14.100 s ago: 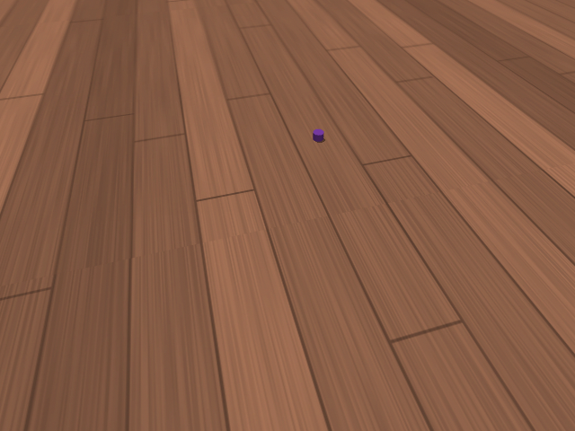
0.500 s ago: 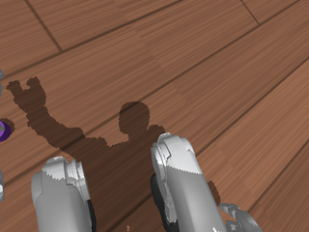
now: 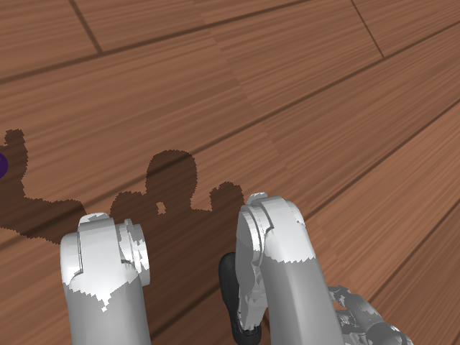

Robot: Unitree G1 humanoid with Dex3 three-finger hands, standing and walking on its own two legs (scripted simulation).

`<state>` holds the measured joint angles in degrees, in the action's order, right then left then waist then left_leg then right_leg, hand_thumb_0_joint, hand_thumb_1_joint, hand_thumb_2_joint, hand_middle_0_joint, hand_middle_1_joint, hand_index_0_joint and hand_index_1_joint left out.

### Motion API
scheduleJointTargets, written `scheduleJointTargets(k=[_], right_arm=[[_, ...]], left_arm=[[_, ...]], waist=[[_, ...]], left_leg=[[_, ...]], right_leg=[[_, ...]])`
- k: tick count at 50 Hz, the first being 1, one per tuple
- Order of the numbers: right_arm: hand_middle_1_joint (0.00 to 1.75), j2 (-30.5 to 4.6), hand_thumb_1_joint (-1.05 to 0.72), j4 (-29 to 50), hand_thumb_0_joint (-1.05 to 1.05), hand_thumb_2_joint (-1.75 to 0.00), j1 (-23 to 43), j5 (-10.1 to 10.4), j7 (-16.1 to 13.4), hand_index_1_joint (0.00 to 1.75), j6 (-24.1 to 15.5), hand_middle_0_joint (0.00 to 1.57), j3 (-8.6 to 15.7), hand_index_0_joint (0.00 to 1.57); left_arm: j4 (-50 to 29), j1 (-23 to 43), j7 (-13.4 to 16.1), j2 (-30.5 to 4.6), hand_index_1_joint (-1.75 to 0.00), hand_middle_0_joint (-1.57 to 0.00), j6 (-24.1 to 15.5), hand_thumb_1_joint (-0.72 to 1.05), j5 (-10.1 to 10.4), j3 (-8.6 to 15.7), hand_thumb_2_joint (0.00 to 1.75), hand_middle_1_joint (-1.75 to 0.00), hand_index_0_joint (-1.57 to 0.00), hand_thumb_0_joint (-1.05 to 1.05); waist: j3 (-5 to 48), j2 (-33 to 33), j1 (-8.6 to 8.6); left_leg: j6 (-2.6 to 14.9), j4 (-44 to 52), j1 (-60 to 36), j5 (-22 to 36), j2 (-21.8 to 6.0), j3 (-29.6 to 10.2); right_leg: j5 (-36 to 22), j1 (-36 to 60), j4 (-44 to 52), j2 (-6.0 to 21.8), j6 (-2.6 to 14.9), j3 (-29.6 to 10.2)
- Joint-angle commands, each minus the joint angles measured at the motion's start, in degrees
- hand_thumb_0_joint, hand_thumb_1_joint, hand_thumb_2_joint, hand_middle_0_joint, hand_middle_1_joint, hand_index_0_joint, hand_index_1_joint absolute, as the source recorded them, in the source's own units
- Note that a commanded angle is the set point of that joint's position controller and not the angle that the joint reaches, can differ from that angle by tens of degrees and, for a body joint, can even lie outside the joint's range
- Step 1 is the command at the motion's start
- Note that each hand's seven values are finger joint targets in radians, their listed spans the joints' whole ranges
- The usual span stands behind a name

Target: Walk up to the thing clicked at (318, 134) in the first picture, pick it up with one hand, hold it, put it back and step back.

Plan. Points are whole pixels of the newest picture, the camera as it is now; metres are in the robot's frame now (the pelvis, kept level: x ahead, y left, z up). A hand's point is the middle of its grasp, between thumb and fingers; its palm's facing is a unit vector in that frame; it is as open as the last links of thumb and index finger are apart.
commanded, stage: rest palm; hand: left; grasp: from above
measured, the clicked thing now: out of the picture +0.43 +0.37 -0.28
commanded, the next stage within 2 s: close in 1.36 s
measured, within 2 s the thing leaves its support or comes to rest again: neither
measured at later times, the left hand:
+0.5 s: hand out of the picture +0.41 +0.36 -0.25, palm faces -0.51 -0.17 -0.84, open 13.9 cm
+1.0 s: hand out of the picture +0.41 +0.35 -0.25, palm faces -0.43 -0.14 -0.89, open 14.1 cm
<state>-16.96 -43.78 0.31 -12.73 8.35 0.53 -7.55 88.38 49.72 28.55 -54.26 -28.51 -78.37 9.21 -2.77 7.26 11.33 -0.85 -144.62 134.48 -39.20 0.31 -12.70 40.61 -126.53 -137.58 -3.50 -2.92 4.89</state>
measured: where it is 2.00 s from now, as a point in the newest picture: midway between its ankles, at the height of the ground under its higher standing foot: (183, 332)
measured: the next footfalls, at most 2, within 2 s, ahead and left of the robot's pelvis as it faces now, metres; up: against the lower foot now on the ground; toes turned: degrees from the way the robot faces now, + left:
none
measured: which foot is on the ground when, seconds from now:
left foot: down 0.00-1.00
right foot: down 0.00-1.00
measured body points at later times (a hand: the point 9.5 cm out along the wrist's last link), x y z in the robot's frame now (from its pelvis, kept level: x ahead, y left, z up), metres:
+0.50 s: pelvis +0.01 +0.00 -0.01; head +0.28 +0.11 +0.33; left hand +0.43 +0.37 -0.20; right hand +0.07 -0.25 -0.10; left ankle +0.07 +0.13 -0.27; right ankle +0.11 -0.14 -0.27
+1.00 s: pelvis +0.00 +0.00 -0.01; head +0.26 +0.13 +0.33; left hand +0.43 +0.35 -0.20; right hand +0.10 -0.27 -0.08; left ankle +0.07 +0.13 -0.27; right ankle +0.11 -0.14 -0.27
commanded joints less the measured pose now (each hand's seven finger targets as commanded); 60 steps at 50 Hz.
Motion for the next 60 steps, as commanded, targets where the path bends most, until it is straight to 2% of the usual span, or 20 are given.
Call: scheduleJointTargets(k=[1,6,8,10,15,16,20,23,25,28,29,30,31,36,39,48,52,57,58,60], right_arm=[[0.30,-16.35,-0.89,-1.52,0.00,-0.90,-9.81,-1.70,-0.20,0.30,-1.09,0.20,4.44,0.20],[0.30,-16.25,-0.89,-0.97,0.00,-0.90,-7.08,-2.46,1.32,0.30,-3.80,0.20,4.06,0.20],[0.30,-16.61,-0.89,-1.15,0.00,-0.90,-7.40,-2.23,1.58,0.30,-4.39,0.20,3.76,0.20],[0.30,-16.41,-0.89,-0.09,0.00,-0.90,-7.41,-2.31,2.43,0.30,-5.67,0.20,2.93,0.20],[0.30,-17.36,-0.89,3.19,0.00,-0.90,-8.44,-1.65,3.26,0.30,-8.13,0.20,2.46,0.20],[0.30,-17.11,-0.89,3.75,0.00,-0.90,-8.68,-1.87,3.36,0.30,-8.32,0.20,2.27,0.20],[0.30,-16.06,-0.90,3.35,0.00,-0.90,-11.95,-1.72,3.53,0.30,-8.36,0.20,1.58,0.20],[0.30,-16.66,-0.90,5.13,0.00,-0.90,-10.66,-1.02,3.09,0.30,-8.16,0.20,1.24,0.20],[0.30,-17.45,-0.90,4.44,0.00,-0.90,-12.67,-1.42,2.95,0.30,-7.99,0.20,0.71,0.20],[0.30,-18.66,-0.89,2.61,0.00,-0.90,-14.62,-1.69,2.63,0.30,-6.80,0.20,0.49,0.20],[0.30,-18.57,-0.89,3.56,0.00,-0.90,-13.68,-2.01,2.85,0.30,-6.86,0.20,0.22,0.20],[0.30,-17.97,-0.89,2.26,0.00,-0.90,-14.10,-2.27,3.00,0.30,-6.56,0.20,-0.17,0.20],[0.30,-18.48,-0.89,3.12,0.00,-0.90,-13.38,-2.78,3.07,0.30,-6.42,0.20,-0.10,0.20],[0.30,-18.74,-0.88,2.07,0.00,-0.90,-10.95,-3.82,3.01,0.30,-6.13,0.20,-1.14,0.20],[0.30,-18.92,-0.88,1.07,0.00,-0.90,-10.18,-4.70,3.12,0.30,-6.62,0.20,-1.01,0.20],[0.30,-19.59,-0.89,0.45,0.00,-0.90,-8.84,-4.64,3.70,0.30,-10.47,0.20,-1.14,0.20],[0.30,-19.65,-0.89,1.39,0.00,-0.90,-8.22,-4.38,3.78,0.30,-11.09,0.20,-1.52,0.20],[0.30,-19.72,-0.89,2.36,0.00,-0.90,-8.35,-4.25,4.43,0.30,-11.81,0.20,-1.84,0.20],[0.30,-20.21,-0.89,1.87,0.00,-0.90,-9.13,-4.11,4.38,0.30,-11.53,0.20,-1.64,0.20],[0.30,-19.59,-0.89,2.34,0.00,-0.90,-9.21,-4.22,4.66,0.30,-11.44,0.20,-2.25,0.20]], left_arm=[[-2.39,18.40,9.52,-14.24,-1.01,-0.06,2.16,-0.48,-3.66,2.54,0.96,-1.02,-0.08,0.00],[1.77,20.91,14.08,-12.77,-1.01,-0.06,9.70,-0.46,-4.28,0.73,0.93,-1.04,-0.08,0.00],[2.37,21.81,14.55,-15.30,-1.01,-0.06,12.47,-0.47,-3.78,2.28,0.93,-1.03,-0.08,0.00],[5.33,21.54,13.40,-13.46,-1.01,-0.05,14.62,-0.47,-2.43,0.01,0.92,-1.04,-0.08,0.00],[5.79,16.08,8.81,-16.65,-1.03,-0.05,17.18,-0.46,2.20,2.79,0.90,-1.06,-0.09,0.00],[5.51,14.46,7.51,-15.05,-1.03,-0.05,17.24,-0.46,3.40,2.37,0.90,-1.06,-0.09,0.00],[2.00,11.92,2.82,-17.93,-1.03,-0.05,16.28,-0.48,6.23,4.91,0.91,-1.06,-0.08,0.00],[-3.37,13.95,0.84,-16.72,-1.02,-0.05,13.57,-0.52,8.28,3.14,0.94,-1.04,-0.07,0.00],[-5.29,14.18,0.30,-17.90,-1.02,-0.06,11.18,-0.53,7.82,3.31,0.95,-1.03,-0.07,0.00],[-4.87,11.16,1.63,-22.54,-1.00,-0.06,7.48,-0.54,7.36,7.93,0.97,-1.00,-0.06,0.00],[-4.81,12.09,1.87,-19.36,-0.99,-0.06,6.33,-0.56,7.01,5.53,0.99,-0.98,-0.06,0.00],[-3.24,11.52,2.65,-22.02,-1.00,-0.06,5.47,-0.55,6.45,7.20,0.98,-1.00,-0.06,0.00],[-3.91,12.43,3.34,-20.26,-0.99,-0.06,4.67,-0.56,5.50,5.68,0.99,-0.98,-0.06,0.00],[0.10,10.78,8.23,-21.63,-0.98,-0.07,4.14,-0.53,2.68,5.97,1.00,-0.97,-0.06,0.00],[3.17,11.73,10.52,-19.62,-0.98,-0.06,6.01,-0.51,0.82,3.70,0.98,-0.98,-0.06,0.00],[5.42,17.13,12.35,-17.81,-1.01,-0.06,11.67,-0.50,2.59,-0.05,0.94,-1.03,-0.07,0.00],[4.82,17.18,11.53,-18.97,-1.02,-0.06,12.36,-0.49,4.13,1.20,0.93,-1.04,-0.08,0.00],[6.09,16.03,9.96,-18.55,-1.02,-0.06,12.41,-0.51,4.35,0.74,0.94,-1.04,-0.07,0.00],[6.37,13.31,10.25,-20.55,-1.02,-0.06,12.31,-0.49,4.70,3.37,0.93,-1.04,-0.08,0.00],[6.13,12.90,9.85,-20.16,-1.01,-0.06,11.77,-0.49,4.87,3.26,0.93,-1.03,-0.07,0.00]], waist=[[34.93,-29.81,3.58],[35.25,-33.55,4.60],[36.35,-34.20,4.04],[32.71,-32.08,5.85],[33.45,-26.78,4.51],[34.39,-26.88,4.61],[37.34,-26.64,4.84],[37.45,-28.05,4.90],[37.38,-27.58,6.12],[37.38,-26.55,4.79],[36.13,-26.83,5.66],[36.83,-27.08,5.24],[35.97,-27.15,6.16],[32.30,-27.01,5.05],[30.59,-26.49,5.96],[30.08,-26.59,7.18],[32.40,-28.10,6.53],[30.90,-28.83,7.62],[31.87,-29.41,6.57],[31.33,-30.15,6.87]], left_leg=[[0.14,16.27,-36.60,10.55,-1.58,5.76],[0.03,14.98,-34.74,9.37,-1.52,6.31],[0.16,14.73,-33.42,9.77,-1.48,6.49],[0.67,14.17,-30.24,8.54,-1.67,6.20],[1.69,13.80,-27.99,8.77,-1.56,4.90],[1.53,14.56,-29.12,9.68,-1.53,4.45],[1.58,13.05,-29.62,13.45,-1.65,4.71],[1.21,12.98,-29.78,14.43,-1.78,4.86],[1.35,11.23,-30.23,16.42,-1.90,5.23],[1.37,10.46,-29.42,17.13,-2.04,5.27],[1.17,10.34,-30.33,17.32,-2.06,5.25],[1.49,10.76,-30.59,15.69,-2.43,5.03],[1.28,10.46,-31.13,15.76,-2.43,5.07],[1.32,11.49,-29.65,12.05,-2.55,5.05],[1.13,11.80,-28.97,10.93,-2.64,4.95],[1.29,11.62,-27.28,7.52,-2.36,4.57],[1.02,12.15,-28.82,9.37,-2.58,3.90],[0.66,12.03,-30.09,11.27,-2.79,3.11],[0.35,12.98,-31.50,13.02,-2.86,2.66],[0.15,12.82,-31.91,14.25,-2.87,2.42]], right_leg=[[-11.71,5.00,9.31,-1.28,4.56,9.53],[-12.55,3.85,7.41,-1.55,4.44,8.99],[-13.46,4.65,7.29,-1.58,4.39,8.70],[-13.44,4.51,7.87,-1.87,4.11,8.64],[-13.70,8.87,8.53,-1.46,3.60,8.31],[-14.16,10.03,8.20,-1.37,3.52,8.52],[-17.13,15.17,8.59,-1.56,3.60,8.02],[-17.92,16.19,9.35,-1.70,3.95,8.12],[-20.05,18.58,9.91,-1.89,3.60,8.20],[-20.46,20.87,10.45,-1.92,3.57,8.69],[-20.11,20.23,10.06,-1.85,3.79,9.02],[-19.25,20.78,10.32,-2.19,3.45,8.93],[-18.96,19.54,10.02,-2.11,3.53,9.33],[-15.79,16.87,10.31,-2.58,3.55,9.92],[-14.91,14.67,10.03,-2.77,3.69,10.16],[-13.10,12.96,9.61,-2.63,3.72,10.28],[-14.74,14.75,9.60,-2.48,3.69,10.45],[-16.64,14.37,8.23,-2.38,3.64,10.94],[-17.41,15.12,8.02,-2.41,3.74,11.26],[-18.20,15.14,7.45,-2.16,3.70,11.33]])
